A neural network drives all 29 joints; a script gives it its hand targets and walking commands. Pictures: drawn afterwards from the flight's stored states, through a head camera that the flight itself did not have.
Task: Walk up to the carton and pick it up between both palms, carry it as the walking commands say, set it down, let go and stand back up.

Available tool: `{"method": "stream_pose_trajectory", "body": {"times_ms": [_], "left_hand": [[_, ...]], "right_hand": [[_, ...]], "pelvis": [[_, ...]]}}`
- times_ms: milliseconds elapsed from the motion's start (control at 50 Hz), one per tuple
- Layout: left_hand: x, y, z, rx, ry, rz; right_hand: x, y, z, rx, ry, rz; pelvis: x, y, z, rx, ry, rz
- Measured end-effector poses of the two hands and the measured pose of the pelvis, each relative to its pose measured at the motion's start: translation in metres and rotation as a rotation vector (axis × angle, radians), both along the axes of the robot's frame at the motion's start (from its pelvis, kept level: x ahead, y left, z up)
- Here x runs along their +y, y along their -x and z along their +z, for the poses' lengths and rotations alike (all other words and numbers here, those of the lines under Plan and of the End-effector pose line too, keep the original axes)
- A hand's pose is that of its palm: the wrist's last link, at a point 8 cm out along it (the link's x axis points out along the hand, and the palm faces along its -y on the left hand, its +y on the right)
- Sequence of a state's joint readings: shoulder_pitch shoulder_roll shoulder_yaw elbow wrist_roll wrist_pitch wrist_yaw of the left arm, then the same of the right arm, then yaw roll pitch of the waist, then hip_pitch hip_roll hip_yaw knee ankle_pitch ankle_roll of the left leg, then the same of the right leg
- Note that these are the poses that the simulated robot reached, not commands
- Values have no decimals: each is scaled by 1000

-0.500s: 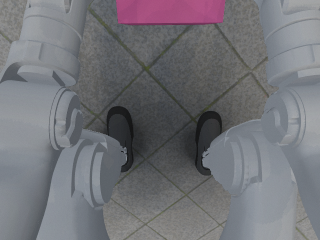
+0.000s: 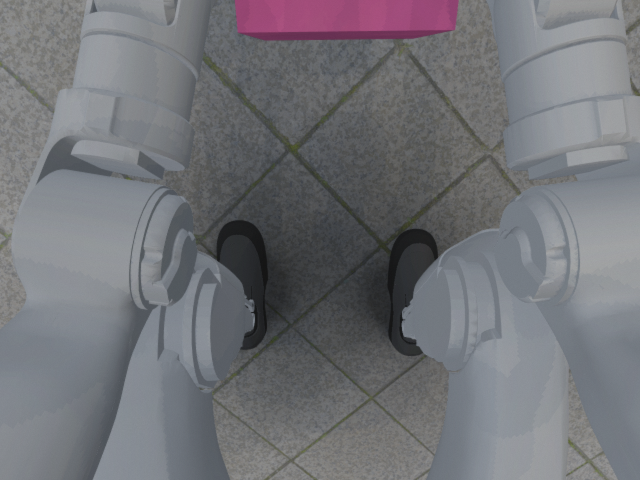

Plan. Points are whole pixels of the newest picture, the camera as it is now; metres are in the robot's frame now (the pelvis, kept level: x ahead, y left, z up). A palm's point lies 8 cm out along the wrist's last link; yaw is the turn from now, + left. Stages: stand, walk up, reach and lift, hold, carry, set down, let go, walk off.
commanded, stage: reach and lift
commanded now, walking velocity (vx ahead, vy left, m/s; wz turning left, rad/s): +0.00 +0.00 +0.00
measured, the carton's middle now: out of the picture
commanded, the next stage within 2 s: none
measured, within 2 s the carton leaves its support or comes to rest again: neither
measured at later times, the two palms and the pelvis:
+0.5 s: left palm out of the picture +0.55 +0.10 -0.06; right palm out of the picture +0.53 -0.14 -0.07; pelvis -0.02 +0.00 +0.03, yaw +0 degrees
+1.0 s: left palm out of the picture +0.53 +0.10 +0.02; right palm out of the picture +0.52 -0.15 +0.01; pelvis -0.03 +0.00 +0.07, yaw -1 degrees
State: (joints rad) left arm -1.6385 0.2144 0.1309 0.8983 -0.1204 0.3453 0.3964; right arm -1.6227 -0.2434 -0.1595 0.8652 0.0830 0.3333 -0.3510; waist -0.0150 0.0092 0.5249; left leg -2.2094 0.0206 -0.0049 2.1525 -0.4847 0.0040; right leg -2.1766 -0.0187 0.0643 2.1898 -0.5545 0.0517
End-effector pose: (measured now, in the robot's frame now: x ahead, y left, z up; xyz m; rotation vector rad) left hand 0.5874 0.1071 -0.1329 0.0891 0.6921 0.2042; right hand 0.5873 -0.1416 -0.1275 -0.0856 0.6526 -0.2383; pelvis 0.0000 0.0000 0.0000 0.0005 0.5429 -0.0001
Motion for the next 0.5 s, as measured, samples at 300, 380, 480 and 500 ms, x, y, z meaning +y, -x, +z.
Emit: {"method": "stream_pose_trajectory", "body": {"times_ms": [300,380,480,500], "left_hand": [[0,22,48,-26,6,2],[1,30,57,-12,7,8],[-2,37,65,-2,15,6],[-3,37,68,-7,19,5]], "right_hand": [[0,28,42,-22,-5,-16],[1,40,47,-4,-18,-30],[-1,52,52,6,-17,-40],[-2,53,56,1,-15,-43]], "pelvis": [[1,11,9,-109,1,-2],[1,14,15,-129,1,-3],[1,16,25,-133,1,-4],[1,16,27,-135,1,-4]]}}
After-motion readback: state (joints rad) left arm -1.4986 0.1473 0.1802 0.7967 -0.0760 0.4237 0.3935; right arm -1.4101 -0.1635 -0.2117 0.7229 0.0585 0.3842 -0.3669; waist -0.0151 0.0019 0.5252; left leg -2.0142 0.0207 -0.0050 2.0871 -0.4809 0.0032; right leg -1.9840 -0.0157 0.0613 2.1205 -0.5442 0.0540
